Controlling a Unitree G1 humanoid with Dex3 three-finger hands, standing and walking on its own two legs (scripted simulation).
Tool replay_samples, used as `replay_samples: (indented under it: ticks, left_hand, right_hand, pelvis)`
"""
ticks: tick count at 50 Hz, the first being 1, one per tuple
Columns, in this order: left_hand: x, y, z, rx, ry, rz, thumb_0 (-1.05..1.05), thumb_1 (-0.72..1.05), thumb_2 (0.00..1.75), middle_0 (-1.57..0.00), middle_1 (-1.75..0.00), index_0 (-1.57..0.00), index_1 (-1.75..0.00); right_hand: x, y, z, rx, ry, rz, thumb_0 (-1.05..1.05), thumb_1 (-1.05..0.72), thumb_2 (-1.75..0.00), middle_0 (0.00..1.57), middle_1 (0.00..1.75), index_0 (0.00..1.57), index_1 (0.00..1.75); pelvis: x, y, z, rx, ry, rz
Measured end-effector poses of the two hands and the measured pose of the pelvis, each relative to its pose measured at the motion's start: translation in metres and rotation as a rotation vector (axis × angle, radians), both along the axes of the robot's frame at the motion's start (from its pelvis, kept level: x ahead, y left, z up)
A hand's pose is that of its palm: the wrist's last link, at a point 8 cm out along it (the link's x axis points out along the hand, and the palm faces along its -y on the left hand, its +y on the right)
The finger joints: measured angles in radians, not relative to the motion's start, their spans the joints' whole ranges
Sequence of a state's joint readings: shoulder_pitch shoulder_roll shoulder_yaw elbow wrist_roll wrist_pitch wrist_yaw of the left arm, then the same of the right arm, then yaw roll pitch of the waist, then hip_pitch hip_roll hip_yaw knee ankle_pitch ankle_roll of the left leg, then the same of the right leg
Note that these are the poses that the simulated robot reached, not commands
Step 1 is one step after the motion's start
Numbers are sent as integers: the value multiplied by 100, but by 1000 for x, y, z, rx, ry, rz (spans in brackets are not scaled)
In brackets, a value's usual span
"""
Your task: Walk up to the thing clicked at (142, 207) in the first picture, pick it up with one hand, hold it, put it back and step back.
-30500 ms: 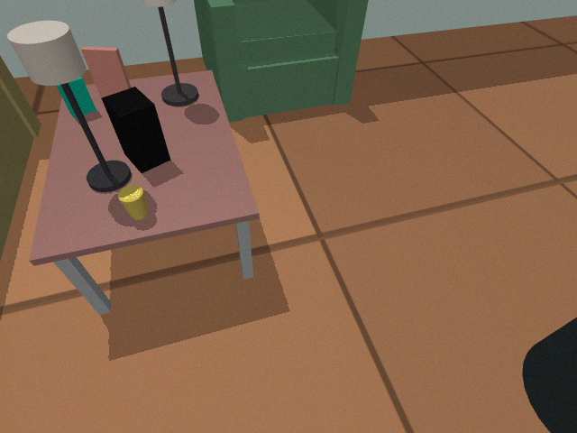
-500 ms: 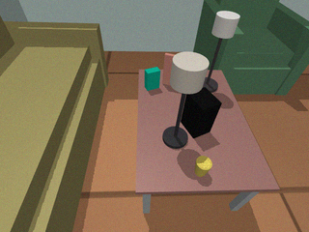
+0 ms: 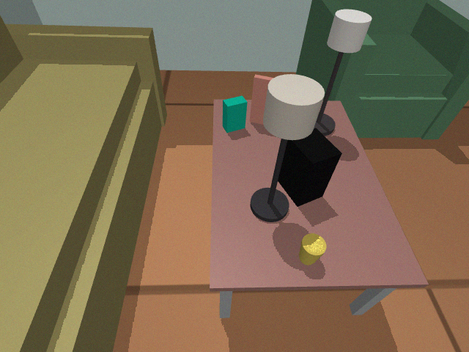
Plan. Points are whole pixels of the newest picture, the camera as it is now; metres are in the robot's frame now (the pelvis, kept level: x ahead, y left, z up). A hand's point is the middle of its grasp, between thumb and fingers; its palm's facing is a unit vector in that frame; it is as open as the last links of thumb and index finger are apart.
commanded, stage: stand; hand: right
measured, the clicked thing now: (310, 251) +0.45 -0.23 -0.31
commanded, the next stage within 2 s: step back in 1.32 s
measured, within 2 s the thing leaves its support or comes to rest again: neither
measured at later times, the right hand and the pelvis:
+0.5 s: hand out of the picture +0.09 -0.25 -0.15, palm faces -0.03 +0.93 -0.36, open 7.4 cm; pelvis +0.02 +0.01 +0.00, yaw +0 degrees
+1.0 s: hand out of the picture +0.08 -0.25 -0.16, palm faces -0.03 +0.94 -0.35, open 7.4 cm; pelvis +0.01 +0.00 +0.00, yaw +1 degrees
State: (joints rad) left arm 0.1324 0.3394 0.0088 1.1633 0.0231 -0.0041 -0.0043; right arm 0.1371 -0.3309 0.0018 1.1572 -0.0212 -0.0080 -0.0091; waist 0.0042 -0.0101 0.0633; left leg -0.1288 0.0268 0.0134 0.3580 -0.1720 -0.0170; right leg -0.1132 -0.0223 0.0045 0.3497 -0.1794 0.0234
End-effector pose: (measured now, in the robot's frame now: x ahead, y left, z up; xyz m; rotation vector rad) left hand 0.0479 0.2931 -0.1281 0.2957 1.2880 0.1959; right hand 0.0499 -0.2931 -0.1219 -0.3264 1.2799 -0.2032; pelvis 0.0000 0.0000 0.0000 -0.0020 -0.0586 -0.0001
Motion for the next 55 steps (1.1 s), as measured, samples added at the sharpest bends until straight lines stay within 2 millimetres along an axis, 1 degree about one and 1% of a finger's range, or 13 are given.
replay_samples:
  ticks: [6, 17, 24, 34, 55]
  left_hand:
    - [7, 1, 0, -2, 1, -3, 1, 90, 89, -20, -30, -20, -30]
    - [27, 4, 3, 0, -32, -10, 1, 90, 89, -20, -30, -20, -30]
    - [34, 4, 5, 2, -45, -13, 1, 90, 89, -20, -30, -20, -30]
    - [36, 5, 7, 7, -52, -13, 1, 90, 89, -20, -30, -20, -30]
    - [26, 5, 6, 6, -39, -6, 1, 90, 89, -20, -30, -20, -30]
  right_hand:
    - [9, 2, 1, 0, -4, 2, 1, -90, -89, 20, 30, 21, 30]
    - [28, 3, 4, -5, -35, 9, 0, -90, -89, 20, 30, 21, 30]
    - [35, 2, 5, -6, -48, 11, 0, -90, -89, 20, 30, 21, 30]
    - [36, 1, 5, -5, -48, 10, 1, -90, -89, 20, 30, 21, 30]
    - [27, -1, 4, 0, -25, 11, 1, -90, -89, 20, 30, 21, 30]
  pelvis:
    - [5, 2, 1, 1, 6, 0]
    - [13, 5, 1, 3, 9, 0]
    - [16, 5, 1, 3, 11, 0]
    - [17, 4, 2, 2, 8, 4]
    - [14, 3, 2, 2, 10, 12]
